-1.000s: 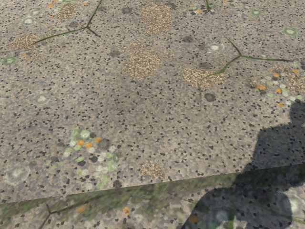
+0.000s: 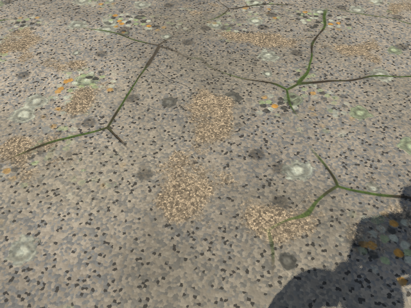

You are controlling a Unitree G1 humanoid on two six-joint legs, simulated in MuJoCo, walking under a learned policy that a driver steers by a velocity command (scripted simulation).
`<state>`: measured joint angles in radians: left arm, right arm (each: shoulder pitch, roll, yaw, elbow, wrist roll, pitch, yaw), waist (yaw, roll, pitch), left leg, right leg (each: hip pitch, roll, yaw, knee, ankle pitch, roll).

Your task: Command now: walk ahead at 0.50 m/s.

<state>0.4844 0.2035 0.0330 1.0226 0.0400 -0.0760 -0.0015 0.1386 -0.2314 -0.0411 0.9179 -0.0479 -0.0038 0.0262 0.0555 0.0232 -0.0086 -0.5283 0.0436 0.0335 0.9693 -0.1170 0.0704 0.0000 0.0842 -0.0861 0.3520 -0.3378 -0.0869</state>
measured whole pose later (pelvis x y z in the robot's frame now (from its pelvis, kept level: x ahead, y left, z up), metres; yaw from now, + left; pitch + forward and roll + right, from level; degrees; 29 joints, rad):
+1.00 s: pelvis +0.56 +0.08 -0.22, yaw +16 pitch +0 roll -2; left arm 0.35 0.23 0.05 0.98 0.02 -0.06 0.00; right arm 0.04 -0.25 -0.06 0.83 -0.03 -0.05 0.04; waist 0.02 -0.01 0.08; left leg -0.51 -0.04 0.09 0.68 -0.18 0.15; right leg -0.13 -0.05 -0.19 0.95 -0.52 0.00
